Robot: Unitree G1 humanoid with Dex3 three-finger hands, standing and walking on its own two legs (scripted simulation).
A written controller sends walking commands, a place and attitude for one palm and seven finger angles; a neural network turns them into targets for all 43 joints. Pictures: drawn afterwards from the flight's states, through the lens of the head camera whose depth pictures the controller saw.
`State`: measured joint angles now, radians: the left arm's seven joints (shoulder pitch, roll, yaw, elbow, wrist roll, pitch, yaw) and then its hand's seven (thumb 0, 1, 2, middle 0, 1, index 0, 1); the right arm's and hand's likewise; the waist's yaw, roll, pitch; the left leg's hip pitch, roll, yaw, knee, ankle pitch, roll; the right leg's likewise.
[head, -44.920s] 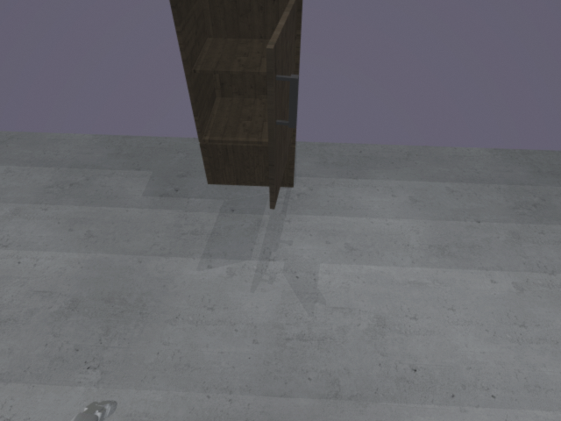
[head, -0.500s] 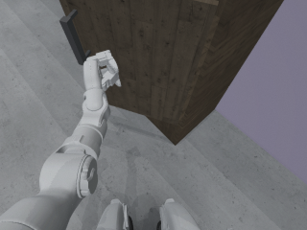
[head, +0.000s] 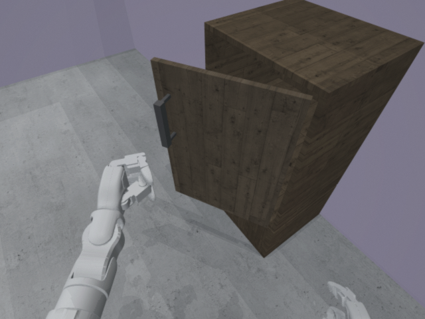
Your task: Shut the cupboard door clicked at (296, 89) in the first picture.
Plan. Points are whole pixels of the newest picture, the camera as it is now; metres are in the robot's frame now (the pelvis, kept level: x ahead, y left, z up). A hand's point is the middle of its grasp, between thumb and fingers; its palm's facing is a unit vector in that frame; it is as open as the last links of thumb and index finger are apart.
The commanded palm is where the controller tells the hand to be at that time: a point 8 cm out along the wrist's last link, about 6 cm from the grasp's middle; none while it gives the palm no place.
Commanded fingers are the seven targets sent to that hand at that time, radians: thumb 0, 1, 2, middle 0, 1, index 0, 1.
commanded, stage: draw the hand back to the body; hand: left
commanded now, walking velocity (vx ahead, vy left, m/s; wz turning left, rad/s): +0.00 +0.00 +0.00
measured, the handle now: (167, 121) +0.65 +0.15 -0.02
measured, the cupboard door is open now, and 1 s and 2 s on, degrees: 29 29 29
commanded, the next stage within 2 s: step back with the hand held close in 1.00 s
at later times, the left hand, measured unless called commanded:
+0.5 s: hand (26, 217) +0.23 +0.26 +0.17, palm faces +0.34 -0.87 -0.36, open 5.2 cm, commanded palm +0.18 +0.30 +0.19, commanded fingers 0.00 0.90 0.90 -0.34 -0.45 -0.34 -0.45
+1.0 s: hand out of the picture +0.20 +0.27 +0.19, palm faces +0.44 -0.80 -0.40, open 7.4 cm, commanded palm +0.15 +0.31 +0.21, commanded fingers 0.00 0.90 0.90 -0.20 -0.30 -0.20 -0.30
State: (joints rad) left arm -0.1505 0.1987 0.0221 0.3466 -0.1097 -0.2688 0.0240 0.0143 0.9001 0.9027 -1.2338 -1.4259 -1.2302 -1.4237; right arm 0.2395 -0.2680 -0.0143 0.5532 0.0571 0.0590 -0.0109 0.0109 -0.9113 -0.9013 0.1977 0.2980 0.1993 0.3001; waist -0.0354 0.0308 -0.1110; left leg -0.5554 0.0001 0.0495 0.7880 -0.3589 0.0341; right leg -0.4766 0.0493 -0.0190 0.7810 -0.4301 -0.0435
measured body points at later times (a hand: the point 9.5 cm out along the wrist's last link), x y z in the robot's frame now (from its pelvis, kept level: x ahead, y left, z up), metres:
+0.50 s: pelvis +0.02 +0.02 +0.03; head +0.00 +0.00 +0.48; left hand +0.20 +0.30 +0.19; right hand +0.22 -0.17 -0.05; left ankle +0.02 +0.10 -0.71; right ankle -0.02 -0.09 -0.71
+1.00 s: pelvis +0.01 +0.01 +0.04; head -0.01 -0.02 +0.48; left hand +0.17 +0.31 +0.21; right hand +0.21 -0.21 -0.05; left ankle +0.02 +0.10 -0.71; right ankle -0.02 -0.09 -0.71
